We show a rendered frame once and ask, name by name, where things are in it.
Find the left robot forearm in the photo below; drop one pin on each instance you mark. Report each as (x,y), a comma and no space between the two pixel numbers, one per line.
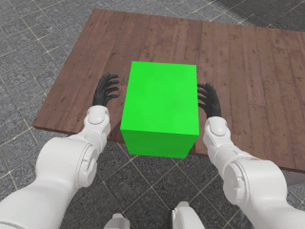
(97,126)

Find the robot left upper arm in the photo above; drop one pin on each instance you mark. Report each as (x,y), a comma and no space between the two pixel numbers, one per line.
(64,166)

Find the robot right hand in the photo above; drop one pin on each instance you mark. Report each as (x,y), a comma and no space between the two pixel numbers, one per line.
(212,107)

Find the robot right shin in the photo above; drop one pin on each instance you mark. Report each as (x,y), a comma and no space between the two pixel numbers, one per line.
(183,203)

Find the table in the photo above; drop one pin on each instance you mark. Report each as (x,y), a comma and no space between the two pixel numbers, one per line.
(258,74)

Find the carton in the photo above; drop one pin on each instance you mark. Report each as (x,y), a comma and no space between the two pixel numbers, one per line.
(160,116)

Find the robot shin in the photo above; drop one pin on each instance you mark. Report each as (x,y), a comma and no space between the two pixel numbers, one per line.
(183,203)
(117,215)

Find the right robot forearm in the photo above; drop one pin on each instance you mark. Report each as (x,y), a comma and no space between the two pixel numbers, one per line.
(221,150)

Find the robot left shin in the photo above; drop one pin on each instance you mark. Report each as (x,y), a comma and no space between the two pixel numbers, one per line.
(117,215)

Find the robot right upper arm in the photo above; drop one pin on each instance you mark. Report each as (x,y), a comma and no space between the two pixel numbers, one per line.
(258,188)

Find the robot left hand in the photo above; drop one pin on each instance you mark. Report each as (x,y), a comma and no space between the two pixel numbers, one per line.
(101,97)

